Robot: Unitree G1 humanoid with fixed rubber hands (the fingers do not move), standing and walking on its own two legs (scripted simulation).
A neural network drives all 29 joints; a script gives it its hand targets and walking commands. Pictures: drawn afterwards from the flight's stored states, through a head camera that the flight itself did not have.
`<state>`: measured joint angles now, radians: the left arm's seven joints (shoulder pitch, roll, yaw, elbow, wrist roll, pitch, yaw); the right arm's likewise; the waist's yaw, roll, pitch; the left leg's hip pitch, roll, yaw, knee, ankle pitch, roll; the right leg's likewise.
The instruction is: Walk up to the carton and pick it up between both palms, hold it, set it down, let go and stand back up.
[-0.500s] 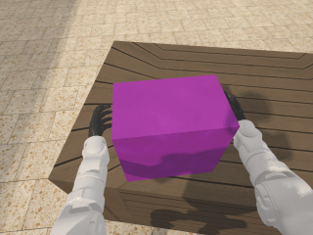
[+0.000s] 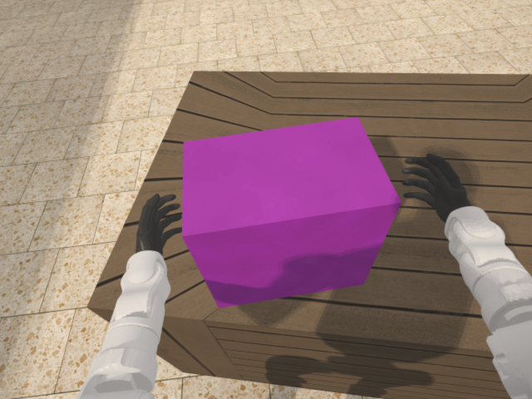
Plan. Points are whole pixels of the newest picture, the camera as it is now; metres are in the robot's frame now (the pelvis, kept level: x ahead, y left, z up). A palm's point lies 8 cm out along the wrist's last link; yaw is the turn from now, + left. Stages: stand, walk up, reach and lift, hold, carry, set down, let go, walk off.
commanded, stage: set down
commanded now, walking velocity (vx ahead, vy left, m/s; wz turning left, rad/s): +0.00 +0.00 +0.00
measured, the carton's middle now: (282, 220) +0.39 +0.06 +0.03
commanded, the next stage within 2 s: none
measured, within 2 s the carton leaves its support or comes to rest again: rests again in 0.74 s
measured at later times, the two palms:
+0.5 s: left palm (146, 277) +0.26 +0.24 +0.05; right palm (476, 267) +0.32 -0.21 +0.06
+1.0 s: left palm (159, 294) +0.25 +0.22 +0.03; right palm (521, 317) +0.27 -0.27 +0.03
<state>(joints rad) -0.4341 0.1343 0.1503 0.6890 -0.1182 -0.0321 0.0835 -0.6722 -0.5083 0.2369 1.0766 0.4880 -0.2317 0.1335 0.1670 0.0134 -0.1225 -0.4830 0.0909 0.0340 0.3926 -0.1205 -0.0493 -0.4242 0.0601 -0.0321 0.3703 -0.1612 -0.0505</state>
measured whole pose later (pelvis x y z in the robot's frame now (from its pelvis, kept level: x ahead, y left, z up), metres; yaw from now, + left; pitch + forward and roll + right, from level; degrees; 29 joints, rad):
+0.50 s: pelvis -0.03 +0.01 -0.01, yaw +1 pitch +4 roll +0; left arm -0.27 0.13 0.04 0.49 -0.11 0.12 0.15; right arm -0.36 -0.47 0.09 0.85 0.46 -0.08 0.23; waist 0.11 -0.04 -0.13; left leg -0.39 0.02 -0.03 0.47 -0.15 -0.03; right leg -0.35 0.04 -0.01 0.50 -0.21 -0.04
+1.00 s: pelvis +0.02 +0.01 +0.00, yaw -4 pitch +5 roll +0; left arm 0.20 0.04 0.07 0.03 -0.06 0.04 0.21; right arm 0.02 -0.58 0.11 0.54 0.52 -0.32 0.29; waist 0.08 0.00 -0.04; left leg -0.27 0.03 -0.01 0.40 -0.20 -0.03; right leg -0.24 0.07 0.06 0.37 -0.21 -0.04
